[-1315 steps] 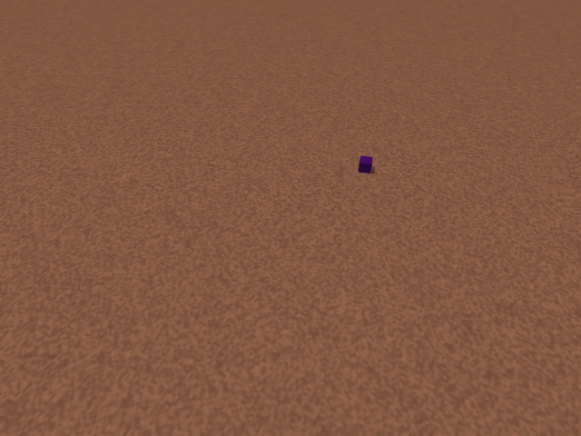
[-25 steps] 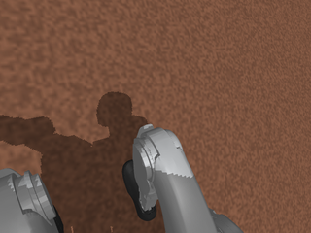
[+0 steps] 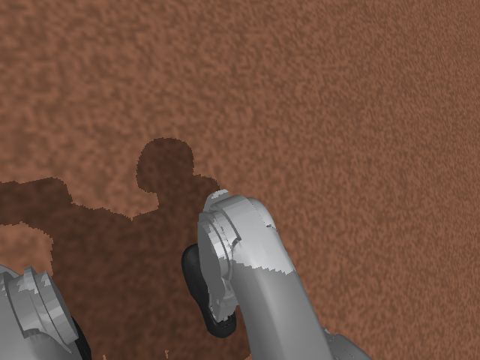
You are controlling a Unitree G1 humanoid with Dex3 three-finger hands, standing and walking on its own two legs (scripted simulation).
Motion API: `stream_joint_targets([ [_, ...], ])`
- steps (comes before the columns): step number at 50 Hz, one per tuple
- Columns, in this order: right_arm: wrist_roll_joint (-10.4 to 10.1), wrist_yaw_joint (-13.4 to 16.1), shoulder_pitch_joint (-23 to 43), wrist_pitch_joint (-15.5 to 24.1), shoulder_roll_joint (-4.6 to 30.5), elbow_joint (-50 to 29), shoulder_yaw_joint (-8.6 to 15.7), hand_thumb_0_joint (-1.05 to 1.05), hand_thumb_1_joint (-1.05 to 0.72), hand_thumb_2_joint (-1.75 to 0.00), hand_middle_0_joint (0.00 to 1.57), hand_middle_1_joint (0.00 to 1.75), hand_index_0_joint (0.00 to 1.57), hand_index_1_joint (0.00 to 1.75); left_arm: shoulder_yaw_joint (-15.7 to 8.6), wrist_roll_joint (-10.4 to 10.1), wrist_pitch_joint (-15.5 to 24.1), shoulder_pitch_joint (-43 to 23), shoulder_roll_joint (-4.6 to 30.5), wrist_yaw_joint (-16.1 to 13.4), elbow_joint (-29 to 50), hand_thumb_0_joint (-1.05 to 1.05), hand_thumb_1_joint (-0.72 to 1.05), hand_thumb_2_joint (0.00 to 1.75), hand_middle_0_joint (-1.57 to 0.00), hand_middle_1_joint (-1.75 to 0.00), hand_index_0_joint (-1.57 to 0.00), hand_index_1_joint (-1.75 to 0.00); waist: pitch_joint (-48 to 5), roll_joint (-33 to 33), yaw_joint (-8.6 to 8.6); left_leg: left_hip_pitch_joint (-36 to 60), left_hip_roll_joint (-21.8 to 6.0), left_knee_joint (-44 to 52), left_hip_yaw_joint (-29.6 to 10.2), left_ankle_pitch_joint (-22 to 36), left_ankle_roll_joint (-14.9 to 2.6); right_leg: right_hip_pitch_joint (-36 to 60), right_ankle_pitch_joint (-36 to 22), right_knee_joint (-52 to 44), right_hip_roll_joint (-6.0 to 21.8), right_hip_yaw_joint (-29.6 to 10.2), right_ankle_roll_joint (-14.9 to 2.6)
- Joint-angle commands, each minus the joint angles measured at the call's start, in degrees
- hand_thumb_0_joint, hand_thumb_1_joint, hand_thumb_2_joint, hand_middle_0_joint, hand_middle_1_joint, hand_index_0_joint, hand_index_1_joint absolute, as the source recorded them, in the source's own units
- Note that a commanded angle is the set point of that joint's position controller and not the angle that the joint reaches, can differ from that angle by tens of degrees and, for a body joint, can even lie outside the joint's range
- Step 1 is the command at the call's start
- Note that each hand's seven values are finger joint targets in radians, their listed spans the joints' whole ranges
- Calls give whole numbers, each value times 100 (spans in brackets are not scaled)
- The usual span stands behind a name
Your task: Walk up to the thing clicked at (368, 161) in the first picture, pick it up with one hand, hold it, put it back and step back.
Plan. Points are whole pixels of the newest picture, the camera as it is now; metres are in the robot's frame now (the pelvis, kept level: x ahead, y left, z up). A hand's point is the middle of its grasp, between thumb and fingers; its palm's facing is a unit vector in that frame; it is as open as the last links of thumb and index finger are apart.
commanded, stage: open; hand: left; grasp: from above
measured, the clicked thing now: out of the picture +0.45 +0.35 -0.27
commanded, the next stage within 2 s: withdraw in 0.70 s
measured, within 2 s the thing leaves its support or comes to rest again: neither
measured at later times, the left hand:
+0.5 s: hand out of the picture +0.44 +0.34 -0.24, palm faces -0.41 -0.21 -0.89, open 14.1 cm
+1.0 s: hand out of the picture +0.45 +0.34 -0.23, palm faces -0.38 -0.19 -0.91, open 14.3 cm
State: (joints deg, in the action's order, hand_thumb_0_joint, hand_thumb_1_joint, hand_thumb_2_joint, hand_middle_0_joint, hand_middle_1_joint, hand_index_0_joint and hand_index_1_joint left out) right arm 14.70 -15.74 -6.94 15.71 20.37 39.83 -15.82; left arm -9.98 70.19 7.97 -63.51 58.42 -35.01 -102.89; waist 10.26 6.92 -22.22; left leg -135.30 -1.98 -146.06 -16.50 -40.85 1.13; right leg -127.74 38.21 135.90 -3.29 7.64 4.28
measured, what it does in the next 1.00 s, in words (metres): stands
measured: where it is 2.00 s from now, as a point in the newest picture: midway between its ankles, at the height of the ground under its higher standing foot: (153, 341)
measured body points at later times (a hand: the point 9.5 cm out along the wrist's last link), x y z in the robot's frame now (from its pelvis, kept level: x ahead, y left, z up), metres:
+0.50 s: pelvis +0.00 +0.00 +0.01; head +0.28 +0.12 +0.33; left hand +0.46 +0.35 -0.19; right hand +0.04 -0.26 -0.05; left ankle +0.06 +0.13 -0.27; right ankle +0.12 -0.13 -0.27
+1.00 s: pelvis +0.00 +0.00 +0.01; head +0.28 +0.13 +0.34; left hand +0.47 +0.35 -0.18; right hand +0.05 -0.26 -0.04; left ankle +0.06 +0.13 -0.27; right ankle +0.12 -0.13 -0.27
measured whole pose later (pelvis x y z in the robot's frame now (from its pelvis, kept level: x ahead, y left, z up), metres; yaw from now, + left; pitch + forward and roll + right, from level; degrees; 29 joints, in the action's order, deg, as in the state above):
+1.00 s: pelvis +0.00 +0.00 +0.01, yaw +0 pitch +29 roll -15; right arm 13.7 -15.4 -7.6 15.0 20.2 38.7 -15.3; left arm -8.2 68.6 7.2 -61.5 56.7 -32.3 -94.0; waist 9.7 6.7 -21.3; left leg -134.4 -1.9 -143.9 -16.7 -40.7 1.6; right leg -126.8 38.1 133.8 -2.8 8.2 3.9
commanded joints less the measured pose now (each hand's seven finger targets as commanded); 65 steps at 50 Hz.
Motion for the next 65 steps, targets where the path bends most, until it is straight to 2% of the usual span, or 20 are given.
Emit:
stream_joint_targets([
  [1,-63,50,-1163,22,1920,153,502,0,-89,-90,20,30,20,30,14,-70,-9,-1503,1382,-244,628,0,-23,78,-41,-66,-38,-69,-3637,-2943,-330,2851,-171,1425,756,1252,-133,1978,-1497,-1096,-215,839,-487],
  [3,-73,48,-1101,66,1898,122,512,0,-89,-90,20,30,20,30,203,-90,-7,-1600,1193,-198,669,0,-28,81,-38,-69,-35,-72,-3568,-3017,-372,2927,-162,1436,769,1132,-126,1875,-1404,-1105,-200,842,-492],
  [8,-71,39,-1180,49,1917,176,469,0,-89,-90,20,30,20,30,16,-111,-74,-1355,1389,-197,557,0,-39,91,-29,-75,-25,-79,-3664,-3012,-270,2965,-170,1522,704,1326,-99,1965,-1503,-1091,-198,874,-501],
  [10,-94,55,-1104,59,1922,92,495,0,-89,-90,20,30,20,30,180,-162,-78,-1384,1234,-163,574,0,-45,93,-25,-78,-21,-82,-3619,-2983,-330,2924,-170,1528,724,1244,-115,1983,-1477,-1152,-212,848,-502],
  [11,-67,70,-1184,21,1947,106,470,0,-89,-90,20,30,20,30,36,-148,-78,-1298,1416,-196,552,0,-47,96,-23,-79,-19,-84,-3726,-2917,-300,2912,-173,1539,725,1350,-128,2132,-1578,-1194,-232,852,-492],
  [18,-97,125,-1136,-9,1924,46,468,0,-89,-90,20,30,20,30,187,-179,-33,-1363,1322,-160,671,0,-61,106,-12,-89,-7,-94,-3732,-2951,-317,2967,-183,1532,734,1340,-120,2146,-1581,-1198,-242,836,-499],
  [20,-93,133,-1063,-10,1890,-1,413,0,-89,-90,20,30,20,30,306,-228,7,-1492,1237,-178,752,0,-61,107,-9,-92,-5,-96,-3685,-2982,-310,2894,-174,1584,743,1217,-118,2156,-1481,-1225,-243,825,-512],
  [22,-92,142,-1158,-28,1959,26,446,0,-89,-90,20,30,20,30,146,-180,-18,-1337,1454,-203,637,0,-61,108,-8,-93,-4,-98,-3632,-2875,-312,2809,-173,1524,772,1220,-149,2215,-1507,-1276,-247,805,-485],
  [28,-87,137,-1145,-9,1981,27,441,0,-89,-90,20,30,20,30,117,-181,-44,-1406,1435,-193,677,0,-61,109,-8,-93,-4,-98,-3604,-2974,-339,2977,-187,1602,693,1245,-99,2024,-1472,-1214,-210,863,-500],
  [29,-102,125,-1068,22,1943,-33,426,0,-89,-90,20,30,20,30,352,-169,-37,-1556,1210,-151,725,0,-61,108,-8,-94,-3,-98,-3488,-3064,-393,2966,-173,1585,720,1163,-101,1962,-1421,-1192,-200,838,-516],
  [32,-118,114,-1185,31,1974,24,451,0,-89,-90,20,30,20,30,139,-187,-68,-1452,1445,-151,750,0,-61,107,-7,-95,-4,-98,-3617,-3036,-319,3034,-175,1596,694,1282,-92,2010,-1494,-1181,-193,857,-505],
  [38,-123,108,-1149,30,1966,-60,460,0,-89,-90,20,30,20,30,283,-242,-85,-1385,1252,-101,816,0,-61,108,-7,-94,-3,-98,-3736,-3011,-344,3091,-178,1611,717,1395,-97,2178,-1606,-1242,-221,841,-506],
  [43,-119,106,-1232,24,1947,9,475,0,-91,-90,20,30,20,30,187,-271,-59,-1515,1323,-130,1082,0,-55,100,-6,-102,-7,-102,-3853,-3229,-324,3219,-181,1641,705,1483,-69,2173,-1666,-1225,-194,861,-515],
  [46,-163,115,-1149,-27,1910,-46,548,0,-91,-90,20,30,20,30,136,-223,-54,-1544,1417,-76,1614,0,-55,100,-6,-102,-6,-102,-4184,-3431,-164,3360,-178,1668,746,1545,-48,2238,-1724,-1213,-191,823,-535],
  [49,-211,68,-1049,-73,1753,-33,672,0,-91,-91,20,30,20,30,131,-243,-51,-1538,1347,93,2545,0,-56,101,-6,-101,-6,-102,-4854,-3877,107,3698,-149,1690,830,1866,-22,2307,-1948,-1179,-170,773,-571],
  [54,-474,24,-1048,-484,1591,-31,1128,0,-91,-90,20,30,20,30,131,-218,-240,-500,929,721,3274,0,-56,101,-7,-100,-6,-101,-5266,-3846,629,3630,-58,1926,1017,2014,-43,2097,-1965,-1243,-129,583,-619],
  [56,-603,18,-1086,-657,1499,-47,1279,0,-91,-91,20,30,20,30,332,-219,-285,-688,556,1064,3621,0,-56,102,-7,-101,-6,-101,-5130,-3772,616,3552,-38,2048,1038,1762,-73,1811,-1732,-1309,-94,506,-634],
  [58,-716,42,-1186,-842,1439,-93,1378,0,-91,-91,20,30,20,30,350,-210,-321,-712,502,1359,3859,0,-56,102,-7,-101,-6,-102,-5258,-3415,709,3447,15,2183,1076,1538,-140,1918,-1602,-1445,-82,414,-629],
  [63,-869,284,-1363,-1226,1246,-170,1545,0,-91,-91,20,30,20,30,830,-433,-320,-1201,-325,2131,3875,0,-56,103,-7,-101,-6,-103,-4770,-2530,450,3119,87,2582,1053,853,-234,1875,-1039,-1885,-11,292,-622],
  [65,-893,434,-1374,-1340,1240,-224,1589,0,-90,-90,20,30,20,30,911,-434,-296,-1130,-357,2375,3641,0,-54,102,-7,-101,-7,-102,-4528,-2137,448,2984,106,2635,1049,596,-263,1818,-758,-2065,9,242,-633],
])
